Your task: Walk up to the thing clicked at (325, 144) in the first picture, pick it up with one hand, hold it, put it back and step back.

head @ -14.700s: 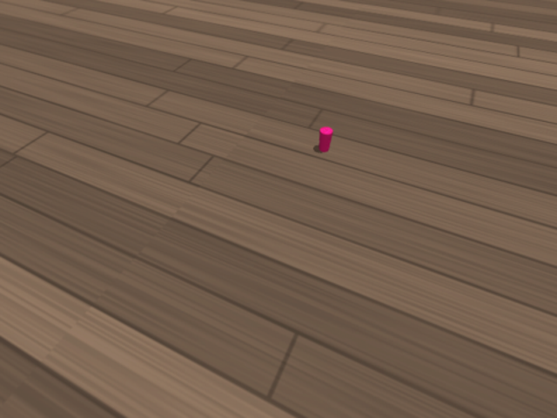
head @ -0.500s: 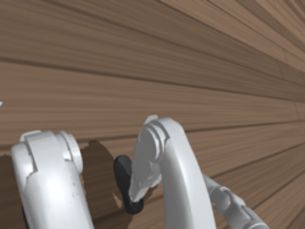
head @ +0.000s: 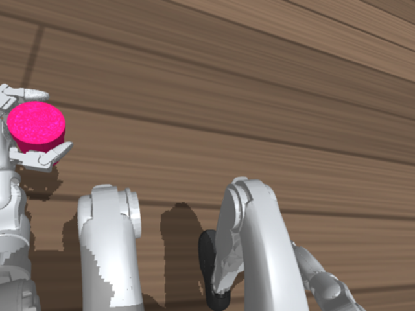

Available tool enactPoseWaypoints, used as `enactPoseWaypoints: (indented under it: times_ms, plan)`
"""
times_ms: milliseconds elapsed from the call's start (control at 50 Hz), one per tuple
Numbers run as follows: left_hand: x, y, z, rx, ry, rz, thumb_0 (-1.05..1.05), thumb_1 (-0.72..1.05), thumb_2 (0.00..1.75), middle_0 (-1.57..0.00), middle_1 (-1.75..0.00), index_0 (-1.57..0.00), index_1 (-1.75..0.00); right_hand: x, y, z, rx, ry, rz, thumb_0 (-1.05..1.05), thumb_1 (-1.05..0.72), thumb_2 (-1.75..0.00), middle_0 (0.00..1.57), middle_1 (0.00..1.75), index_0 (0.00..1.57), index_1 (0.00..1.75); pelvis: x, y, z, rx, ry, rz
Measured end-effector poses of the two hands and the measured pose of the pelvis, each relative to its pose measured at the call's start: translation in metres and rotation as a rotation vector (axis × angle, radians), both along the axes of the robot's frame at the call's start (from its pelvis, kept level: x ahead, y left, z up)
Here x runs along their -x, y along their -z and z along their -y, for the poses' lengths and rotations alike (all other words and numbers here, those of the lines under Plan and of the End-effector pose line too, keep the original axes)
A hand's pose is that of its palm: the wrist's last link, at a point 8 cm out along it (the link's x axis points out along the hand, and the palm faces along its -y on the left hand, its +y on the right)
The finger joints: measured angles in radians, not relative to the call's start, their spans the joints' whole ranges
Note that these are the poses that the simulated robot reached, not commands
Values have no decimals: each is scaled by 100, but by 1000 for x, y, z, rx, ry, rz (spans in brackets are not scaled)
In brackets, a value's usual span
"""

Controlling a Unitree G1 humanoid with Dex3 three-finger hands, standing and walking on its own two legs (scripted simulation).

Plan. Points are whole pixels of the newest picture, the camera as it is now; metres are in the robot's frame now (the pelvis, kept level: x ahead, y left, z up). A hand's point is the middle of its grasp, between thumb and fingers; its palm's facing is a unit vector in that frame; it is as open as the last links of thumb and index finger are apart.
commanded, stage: settle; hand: left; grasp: from the side
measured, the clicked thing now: (41, 140) +0.41 +0.29 -0.10
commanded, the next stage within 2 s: lift in 1.00 s
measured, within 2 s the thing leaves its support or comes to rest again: neither
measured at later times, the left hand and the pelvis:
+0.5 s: hand (41, 108) +0.42 +0.27 +0.00, palm faces +0.22 -0.97 -0.05, open 10.3 cm; pelvis +0.02 -0.01 +0.03, yaw +4 degrees
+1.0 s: hand (37, 102) +0.41 +0.26 +0.03, palm faces +0.22 -0.98 -0.03, open 10.4 cm; pelvis +0.01 -0.02 +0.05, yaw +6 degrees
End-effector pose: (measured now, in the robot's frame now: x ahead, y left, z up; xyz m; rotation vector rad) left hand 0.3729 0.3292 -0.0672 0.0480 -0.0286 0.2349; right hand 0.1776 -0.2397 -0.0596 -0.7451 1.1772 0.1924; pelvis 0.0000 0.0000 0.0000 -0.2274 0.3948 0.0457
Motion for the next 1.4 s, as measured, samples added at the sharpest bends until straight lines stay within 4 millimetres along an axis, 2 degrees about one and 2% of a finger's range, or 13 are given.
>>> enactPoseWaypoints:
  times_ms: [120,280,580,880,1240,1400]
  plan:
    - [-3,-24,4,-16,15,-14,4,-31,101,-79,-99,-65,-97,2,9,7,-49,71,-3,0,-90,-90,20,30,20,30,-4,-7,4,-29,-12,-44]
    - [-9,-42,9,-7,13,-42,4,-31,101,-79,-98,-66,-96,3,15,16,-86,148,-9,0,-90,-90,20,30,20,30,-11,-17,11,-64,-19,-98]
    - [-17,-78,13,5,19,-39,4,-33,104,-79,-99,-66,-98,-11,2,24,-101,200,35,0,-91,-90,20,30,20,30,-17,-38,15,-93,-33,-146]
    - [-5,-95,16,15,16,-55,4,-37,108,-80,-102,-66,-100,-3,-9,22,-125,215,60,0,-91,-90,20,30,20,30,-10,-51,16,-108,-45,-140]
    - [-16,-112,19,28,14,-43,4,-39,110,-80,-102,-66,-100,9,-15,25,-132,243,48,0,-92,-90,20,30,20,30,-12,-60,17,-119,-50,-153]
    - [-8,-133,19,27,31,-36,4,-39,110,-80,-102,-67,-100,6,-26,23,-147,264,67,0,-93,-90,20,30,20,30,-13,-73,16,-123,-56,-160]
